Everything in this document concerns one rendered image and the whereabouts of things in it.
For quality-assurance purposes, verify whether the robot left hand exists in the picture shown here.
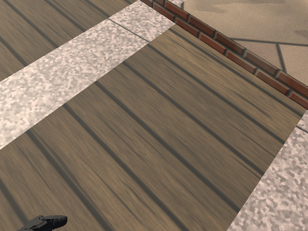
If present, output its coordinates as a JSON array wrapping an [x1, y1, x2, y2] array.
[[17, 215, 67, 231]]

